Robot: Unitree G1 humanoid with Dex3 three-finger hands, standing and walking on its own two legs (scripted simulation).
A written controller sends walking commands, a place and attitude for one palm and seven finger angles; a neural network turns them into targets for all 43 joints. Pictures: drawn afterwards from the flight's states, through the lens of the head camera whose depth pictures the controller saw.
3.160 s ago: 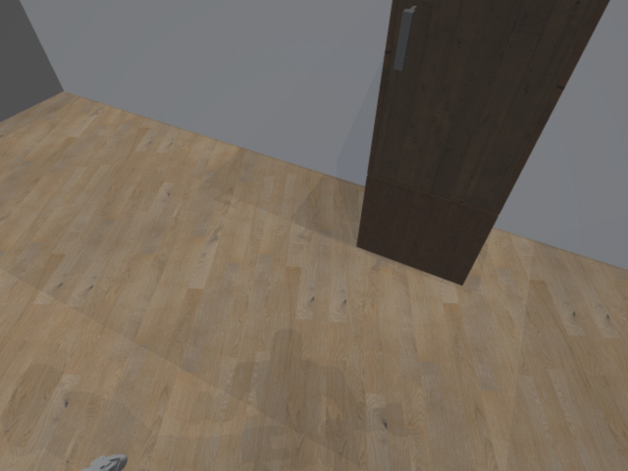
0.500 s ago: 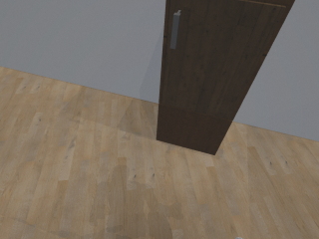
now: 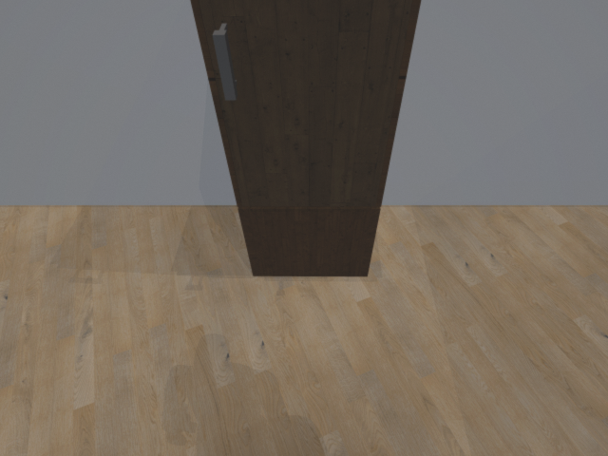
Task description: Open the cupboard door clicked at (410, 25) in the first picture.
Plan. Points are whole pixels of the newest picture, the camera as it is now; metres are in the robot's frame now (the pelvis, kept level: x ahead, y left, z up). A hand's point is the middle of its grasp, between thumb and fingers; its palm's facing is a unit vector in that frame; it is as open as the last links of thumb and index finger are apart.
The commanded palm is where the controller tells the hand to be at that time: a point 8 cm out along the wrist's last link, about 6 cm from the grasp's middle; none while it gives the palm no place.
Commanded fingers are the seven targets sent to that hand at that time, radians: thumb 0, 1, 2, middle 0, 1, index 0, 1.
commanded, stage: take the last steps up to it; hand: left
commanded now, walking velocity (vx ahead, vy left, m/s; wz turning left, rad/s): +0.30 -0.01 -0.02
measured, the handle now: (227, 62) +0.83 +0.18 +0.13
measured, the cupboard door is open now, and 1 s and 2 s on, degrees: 0 0 0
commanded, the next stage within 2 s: come to a stop and stand still in 0.62 s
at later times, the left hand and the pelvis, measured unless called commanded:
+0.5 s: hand out of the picture +0.08 +0.21 -0.18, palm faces +0.05 -0.99 -0.14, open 7.4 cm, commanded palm none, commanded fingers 0.00 0.90 0.90 -0.20 -0.30 -0.20 -0.30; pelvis +0.16 +0.04 -0.01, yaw -2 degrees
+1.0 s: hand (220, 323) +0.37 +0.17 -0.15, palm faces +0.03 -0.98 -0.22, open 7.3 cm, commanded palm none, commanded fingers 0.00 0.90 0.90 -0.20 -0.30 -0.20 -0.30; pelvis +0.27 +0.01 +0.00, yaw +0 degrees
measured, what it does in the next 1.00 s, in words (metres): walks ahead: left foot, then right foot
